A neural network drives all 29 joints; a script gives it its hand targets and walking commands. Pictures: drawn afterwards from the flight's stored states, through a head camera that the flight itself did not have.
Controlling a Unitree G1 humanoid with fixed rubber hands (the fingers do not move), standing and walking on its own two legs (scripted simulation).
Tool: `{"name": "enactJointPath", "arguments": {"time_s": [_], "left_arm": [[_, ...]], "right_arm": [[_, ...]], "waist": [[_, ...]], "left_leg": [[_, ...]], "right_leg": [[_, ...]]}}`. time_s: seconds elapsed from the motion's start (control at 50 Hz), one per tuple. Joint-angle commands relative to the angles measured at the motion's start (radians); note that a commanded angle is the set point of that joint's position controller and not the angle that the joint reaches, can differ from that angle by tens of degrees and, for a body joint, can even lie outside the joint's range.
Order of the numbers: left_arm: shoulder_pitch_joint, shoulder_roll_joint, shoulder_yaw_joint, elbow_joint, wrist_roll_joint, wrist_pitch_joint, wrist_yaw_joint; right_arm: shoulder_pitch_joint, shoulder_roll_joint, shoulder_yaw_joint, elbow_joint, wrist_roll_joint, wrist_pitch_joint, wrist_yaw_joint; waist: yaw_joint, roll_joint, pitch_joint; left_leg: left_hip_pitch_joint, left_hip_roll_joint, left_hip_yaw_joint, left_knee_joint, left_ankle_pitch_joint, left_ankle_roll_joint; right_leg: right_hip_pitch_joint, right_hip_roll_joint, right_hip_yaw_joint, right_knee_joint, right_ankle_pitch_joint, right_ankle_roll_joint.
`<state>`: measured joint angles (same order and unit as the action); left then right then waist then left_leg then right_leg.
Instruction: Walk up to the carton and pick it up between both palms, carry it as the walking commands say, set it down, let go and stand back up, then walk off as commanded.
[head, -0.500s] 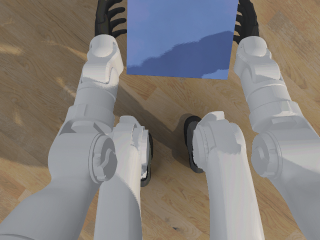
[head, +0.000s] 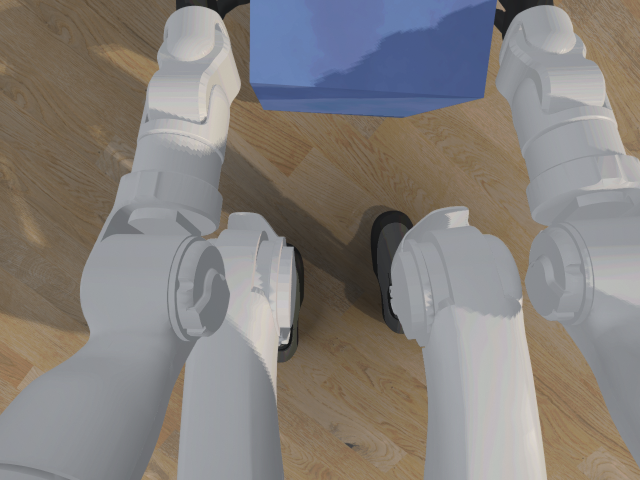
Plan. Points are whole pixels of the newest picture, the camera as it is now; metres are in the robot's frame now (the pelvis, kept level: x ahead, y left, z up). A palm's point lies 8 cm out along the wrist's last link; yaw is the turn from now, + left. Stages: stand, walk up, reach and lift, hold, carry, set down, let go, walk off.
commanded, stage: set down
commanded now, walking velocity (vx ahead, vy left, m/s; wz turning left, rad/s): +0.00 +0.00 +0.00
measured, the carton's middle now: (353, 12) +0.55 -0.03 -0.25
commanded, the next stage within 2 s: none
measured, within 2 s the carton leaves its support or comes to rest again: rests again in 0.22 s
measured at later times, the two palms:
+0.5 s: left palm (196, 28) +0.52 +0.13 -0.17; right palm (516, 3) +0.52 -0.17 -0.17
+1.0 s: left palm (194, 29) +0.52 +0.13 -0.17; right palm (516, 5) +0.52 -0.17 -0.18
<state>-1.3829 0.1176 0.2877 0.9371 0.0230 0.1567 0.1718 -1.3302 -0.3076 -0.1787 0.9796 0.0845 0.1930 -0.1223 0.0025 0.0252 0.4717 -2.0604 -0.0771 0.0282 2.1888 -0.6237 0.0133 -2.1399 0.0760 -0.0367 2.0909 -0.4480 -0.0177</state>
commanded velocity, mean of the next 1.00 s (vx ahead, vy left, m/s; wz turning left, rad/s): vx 0.00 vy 0.00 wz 0.00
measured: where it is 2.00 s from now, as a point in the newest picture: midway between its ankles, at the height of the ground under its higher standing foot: (339, 307)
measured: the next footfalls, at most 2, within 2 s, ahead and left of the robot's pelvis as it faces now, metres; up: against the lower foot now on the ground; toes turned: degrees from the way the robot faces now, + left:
none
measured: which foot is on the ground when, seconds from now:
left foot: down 0.00-1.00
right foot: down 0.00-1.00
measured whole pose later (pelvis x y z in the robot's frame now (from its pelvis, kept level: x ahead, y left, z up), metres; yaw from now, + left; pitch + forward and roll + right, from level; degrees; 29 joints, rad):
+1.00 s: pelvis +0.01 +0.00 -0.01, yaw +0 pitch +32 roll +0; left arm -1.33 0.14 0.33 0.99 0.03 0.15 0.07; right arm -1.33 -0.30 -0.21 1.05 0.08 0.13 -0.04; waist 0.00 0.03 0.38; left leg -2.14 -0.08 0.03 2.22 -0.63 0.01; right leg -2.22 0.08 -0.04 2.12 -0.45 -0.02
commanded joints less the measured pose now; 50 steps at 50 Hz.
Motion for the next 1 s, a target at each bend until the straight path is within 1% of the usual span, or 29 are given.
{"name": "enactJointPath", "arguments": {"time_s": [0.0,0.02,0.04,0.1,0.14,0.16,0.3,0.36,0.42,0.44,0.46,0.48,0.52,0.56,0.6,0.62,0.64,0.66,0.68,0.7,0.74,0.76,0.78,0.8,0.82,0.84,0.86,0.94,0.98], "left_arm": [[-0.489,-0.912,-0.320,-0.013,-0.026,0.027,-0.274],[-0.450,-0.908,-0.288,0.041,-0.015,0.030,-0.282],[-0.477,-0.896,-0.281,-0.004,-0.001,0.022,-0.284],[-0.471,-0.889,-0.305,0.002,-0.001,0.023,-0.289],[-0.455,-0.881,-0.296,-0.010,0.014,0.018,-0.287],[-0.464,-0.886,-0.290,-0.039,0.012,0.013,-0.288],[-0.545,-0.857,-0.333,-0.061,-0.032,-0.010,-0.294],[-0.505,-0.844,-0.311,-0.028,0.002,-0.006,-0.293],[-0.494,-0.838,-0.309,-0.030,0.008,-0.002,-0.293],[-0.496,-0.855,-0.309,-0.034,0.000,-0.009,-0.293],[-0.537,-0.857,-0.331,-0.063,-0.025,-0.012,-0.293],[-0.536,-0.852,-0.331,-0.063,-0.018,-0.014,-0.287],[-0.503,-0.820,-0.300,-0.010,-0.009,-0.010,-0.293],[-0.477,-0.803,-0.265,0.012,0.028,-0.005,-0.295],[-0.511,-0.808,-0.280,-0.021,0.004,-0.011,-0.294],[-0.502,-0.790,-0.275,-0.020,0.014,-0.012,-0.295],[-0.471,-0.802,-0.271,-0.009,0.010,-0.008,-0.296],[-0.485,-0.794,-0.272,-0.012,0.020,-0.012,-0.297],[-0.497,-0.782,-0.275,0.006,0.007,-0.009,-0.293],[-0.471,-0.781,-0.250,0.014,0.027,-0.008,-0.295],[-0.501,-0.762,-0.238,0.009,0.026,-0.005,-0.303],[-0.479,-0.755,-0.240,0.009,0.035,-0.004,-0.305],[-0.467,-0.736,-0.222,0.017,0.045,-0.006,-0.303],[-0.461,-0.748,-0.208,0.050,0.047,-0.001,-0.305],[-0.448,-0.729,-0.203,0.044,0.051,-0.003,-0.301],[-0.442,-0.731,-0.201,0.056,0.061,-0.001,-0.296],[-0.478,-0.727,-0.219,0.012,0.034,-0.008,-0.297],[-0.500,-0.717,-0.231,0.001,0.028,-0.018,-0.292],[-0.494,-0.713,-0.228,0.035,0.026,-0.011,-0.286]], "right_arm": [[-0.766,0.906,0.250,-0.215,0.073,-0.060,0.283],[-0.750,0.891,0.243,-0.195,0.057,-0.060,0.280],[-0.709,0.915,0.231,-0.144,0.052,-0.053,0.286],[-0.683,0.907,0.206,-0.145,0.036,-0.055,0.289],[-0.640,0.923,0.178,-0.094,0.017,-0.052,0.291],[-0.648,0.936,0.203,-0.136,0.035,-0.060,0.298],[-0.615,0.943,0.189,-0.087,-0.001,-0.052,0.293],[-0.569,0.938,0.176,-0.023,-0.001,-0.047,0.301],[-0.571,0.924,0.157,-0.024,-0.007,-0.047,0.309],[-0.608,0.932,0.183,-0.086,0.003,-0.052,0.308],[-0.601,0.901,0.171,-0.075,-0.002,-0.057,0.301],[-0.597,0.906,0.161,-0.059,-0.003,-0.058,0.303],[-0.542,0.897,0.137,0.008,-0.037,-0.047,0.304],[-0.552,0.900,0.146,-0.001,-0.027,-0.043,0.310],[-0.562,0.880,0.143,-0.013,-0.029,-0.053,0.305],[-0.550,0.904,0.143,0.018,-0.034,-0.043,0.306],[-0.553,0.872,0.145,-0.015,-0.036,-0.049,0.306],[-0.576,0.891,0.153,-0.033,-0.029,-0.054,0.306],[-0.537,0.881,0.150,0.024,-0.044,-0.042,0.306],[-0.565,0.865,0.148,-0.009,-0.039,-0.050,0.301],[-0.538,0.882,0.127,0.034,-0.061,-0.037,0.303],[-0.511,0.857,0.115,0.044,-0.062,-0.041,0.303],[-0.544,0.856,0.120,0.024,-0.056,-0.045,0.302],[-0.531,0.837,0.112,0.031,-0.075,-0.043,0.302],[-0.565,0.832,0.132,-0.005,-0.053,-0.052,0.299],[-0.560,0.839,0.119,0.023,-0.054,-0.047,0.304],[-0.534,0.833,0.118,0.045,-0.054,-0.042,0.304],[-0.550,0.813,0.116,0.024,-0.064,-0.052,0.300],[-0.525,0.774,0.092,0.066,-0.073,-0.051,0.300]], "waist": [[-0.038,0.013,-1.371],[-0.045,-0.011,-1.309],[-0.001,-0.001,-1.283],[-0.050,0.017,-1.269],[-0.042,0.033,-1.243],[-0.010,0.028,-1.284],[-0.061,0.010,-1.254],[-0.032,0.040,-1.186],[-0.044,0.075,-1.176],[-0.040,0.034,-1.214],[-0.072,0.062,-1.199],[-0.062,0.058,-1.198],[-0.088,0.037,-1.119],[-0.029,0.036,-1.115],[-0.053,0.050,-1.137],[-0.024,0.029,-1.111],[-0.046,0.045,-1.105],[-0.019,0.047,-1.112],[-0.055,0.007,-1.105],[-0.028,0.023,-1.095],[-0.052,-0.005,-1.049],[-0.050,0.037,-1.053],[-0.021,0.025,-1.043],[-0.044,0.004,-1.014],[-0.012,0.011,-1.027],[-0.011,0.027,-1.025],[-0.036,0.021,-1.041],[-0.040,0.007,-1.058],[-0.076,0.042,-1.015]], "left_leg": [[0.317,-0.064,-0.056,-0.196,0.214,0.015],[0.303,-0.066,-0.053,-0.198,0.190,0.019],[0.259,-0.072,-0.033,-0.196,0.177,0.014],[0.275,-0.066,-0.048,-0.195,0.202,0.011],[0.270,-0.068,-0.057,-0.208,0.205,0.013],[0.290,-0.068,-0.046,-0.182,0.251,0.010],[0.222,-0.063,-0.045,-0.183,0.205,0.005],[0.219,-0.059,-0.046,-0.186,0.199,0.004],[0.191,-0.058,-0.044,-0.198,0.173,0.005],[0.221,-0.062,-0.041,-0.178,0.209,0.006],[0.211,-0.056,-0.046,-0.178,0.203,-0.003],[0.232,-0.067,-0.049,-0.186,0.202,0.002],[0.183,-0.061,-0.056,-0.199,0.159,0.002],[0.163,-0.061,-0.044,-0.197,0.139,0.009],[0.173,-0.061,-0.040,-0.177,0.149,-0.001],[0.137,-0.060,-0.032,-0.180,0.142,0.002],[0.155,-0.058,-0.045,-0.177,0.153,0.003],[0.142,-0.059,-0.041,-0.182,0.161,0.008],[0.139,-0.056,-0.040,-0.173,0.130,0.003],[0.110,-0.058,-0.033,-0.172,0.122,0.004],[0.109,-0.049,-0.047,-0.184,0.090,0.013],[0.103,-0.051,-0.036,-0.182,0.096,0.004],[0.081,-0.054,-0.031,-0.178,0.083,0.014],[0.083,-0.052,-0.034,-0.178,0.073,0.010],[0.092,-0.047,-0.045,-0.180,0.080,0.016],[0.103,-0.050,-0.044,-0.191,0.095,0.012],[0.110,-0.045,-0.051,-0.178,0.102,0.012],[0.118,-0.052,-0.043,-0.171,0.102,0.006],[0.138,-0.046,-0.063,-0.184,0.092,-0.001]], "right_leg": [[0.496,0.039,0.013,-0.056,0.131,0.003],[0.469,0.031,0.009,-0.064,0.096,0.002],[0.473,0.038,0.028,-0.070,0.086,0.001],[0.429,0.032,0.014,-0.065,0.115,-0.001],[0.393,0.029,0.016,-0.052,0.109,-0.003],[0.418,0.039,0.025,-0.050,0.140,-0.002],[0.425,0.027,0.036,-0.047,0.143,-0.006],[0.362,0.034,0.038,-0.039,0.118,-0.010],[0.352,0.025,0.034,-0.030,0.110,-0.015],[0.369,0.031,0.034,-0.033,0.122,-0.010],[0.365,0.023,0.040,-0.034,0.124,-0.018],[0.353,0.023,0.035,-0.027,0.114,-0.015],[0.328,0.019,0.029,-0.040,0.085,-0.010],[0.330,0.023,0.041,-0.038,0.061,-0.012],[0.349,0.018,0.047,-0.039,0.073,-0.015],[0.349,0.023,0.047,-0.038,0.081,-0.009],[0.322,0.021,0.044,-0.034,0.070,-0.014],[0.335,0.023,0.051,-0.031,0.088,-0.012],[0.343,0.010,0.043,-0.037,0.065,-0.008],[0.355,0.019,0.046,-0.038,0.061,-0.005],[0.328,0.016,0.047,-0.046,0.030,-0.010],[0.335,0.016,0.050,-0.046,0.038,-0.010],[0.333,0.021,0.053,-0.048,0.018,-0.008],[0.304,0.012,0.049,-0.058,0.007,-0.009],[0.309,0.014,0.049,-0.041,0.001,-0.006],[0.295,0.011,0.044,-0.033,0.022,-0.002],[0.315,0.013,0.053,-0.035,0.024,-0.010],[0.316,0.011,0.047,-0.036,0.015,-0.007],[0.256,0.002,0.037,-0.024,0.008,-0.012]]}}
